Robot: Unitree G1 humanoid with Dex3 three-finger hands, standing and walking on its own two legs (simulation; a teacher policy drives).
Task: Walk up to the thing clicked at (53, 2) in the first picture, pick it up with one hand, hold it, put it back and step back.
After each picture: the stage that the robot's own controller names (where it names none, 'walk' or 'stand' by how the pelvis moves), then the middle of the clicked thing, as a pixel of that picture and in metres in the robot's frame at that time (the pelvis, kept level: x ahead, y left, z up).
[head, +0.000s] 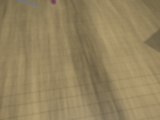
stand; out of the picture +2.25 +0.37 -0.72
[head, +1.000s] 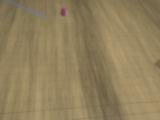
walk; (63, 12) +2.12 +0.17 -0.71
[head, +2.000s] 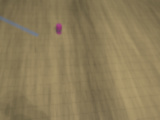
walk; (58, 29) +1.49 +0.18 -0.71
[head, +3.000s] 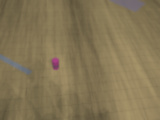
walk; (55, 63) +0.98 +0.20 -0.72
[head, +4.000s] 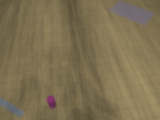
walk; (51, 102) +0.60 +0.23 -0.70
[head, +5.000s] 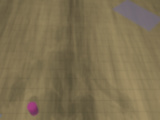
walk; (33, 108) +0.46 +0.29 -0.67
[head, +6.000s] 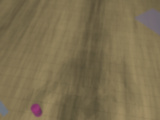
stand; (36, 110) +0.47 +0.34 -0.69
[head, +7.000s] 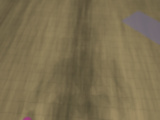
stand; out of the picture +0.39 +0.38 -0.71
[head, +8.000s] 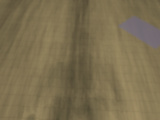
stand; out of the picture +0.40 +0.36 -0.73
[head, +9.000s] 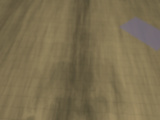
stand; out of the picture +0.38 +0.37 -0.73
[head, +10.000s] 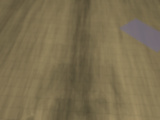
stand; out of the picture +0.39 +0.37 -0.73
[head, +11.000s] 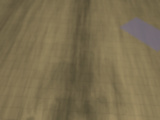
stand; out of the picture +0.38 +0.37 -0.73
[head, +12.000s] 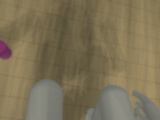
go down; (2, 50) +0.45 +0.38 -0.39
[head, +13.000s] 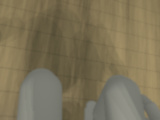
go down; out of the picture +0.45 +0.40 -0.30
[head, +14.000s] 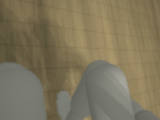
close in; out of the picture +0.42 +0.44 -0.23
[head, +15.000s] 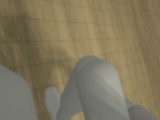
close; out of the picture +0.40 +0.45 -0.22
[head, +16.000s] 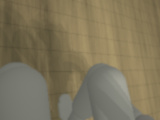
lift; out of the picture +0.38 +0.36 -0.16
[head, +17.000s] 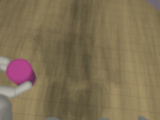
lift; (23, 74) +0.34 +0.19 +0.01
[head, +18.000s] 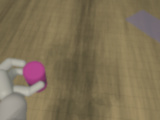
hold; (36, 77) +0.35 +0.16 +0.02
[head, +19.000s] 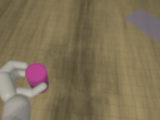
hold; (38, 79) +0.35 +0.15 +0.01
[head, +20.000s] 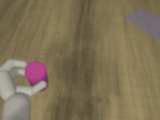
hold; (37, 77) +0.35 +0.16 +0.02
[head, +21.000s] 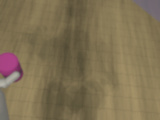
crouch; (10, 68) +0.39 +0.23 -0.04
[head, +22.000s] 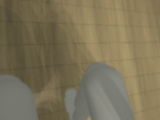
lower; out of the picture +0.45 +0.38 -0.14
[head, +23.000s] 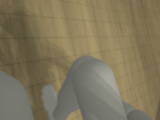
lower; out of the picture +0.40 +0.39 -0.23
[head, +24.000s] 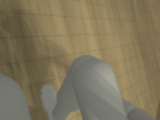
lower; out of the picture +0.41 +0.40 -0.22
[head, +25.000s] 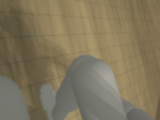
lower; out of the picture +0.42 +0.40 -0.22
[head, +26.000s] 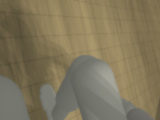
rest; out of the picture +0.42 +0.39 -0.22
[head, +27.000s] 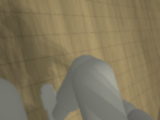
open; out of the picture +0.43 +0.40 -0.23
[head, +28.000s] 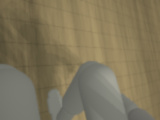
stand; out of the picture +0.42 +0.37 -0.26
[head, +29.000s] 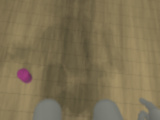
walk; (25, 76) +0.45 +0.30 -0.50
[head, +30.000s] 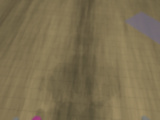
stand; out of the picture +0.41 +0.28 -0.66
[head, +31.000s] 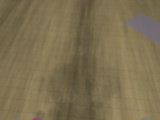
stand; out of the picture +0.40 +0.28 -0.67
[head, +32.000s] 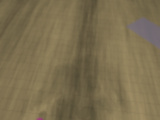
stand; out of the picture +0.41 +0.27 -0.70
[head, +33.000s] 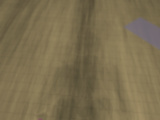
stand; out of the picture +0.42 +0.29 -0.72
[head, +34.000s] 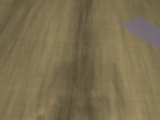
stand; out of the picture +0.39 +0.31 -0.73
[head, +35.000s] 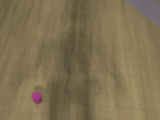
walk; (37, 98) +0.46 +0.25 -0.70
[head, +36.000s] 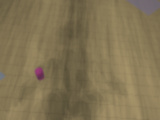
walk; (39, 74) +0.70 +0.30 -0.70
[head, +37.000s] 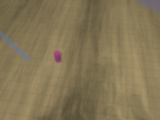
stand; (57, 56) +1.05 +0.30 -0.70
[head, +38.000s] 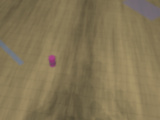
stand; (52, 61) +1.01 +0.27 -0.72
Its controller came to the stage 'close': yes
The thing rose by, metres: 0.73
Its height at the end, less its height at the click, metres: +0.00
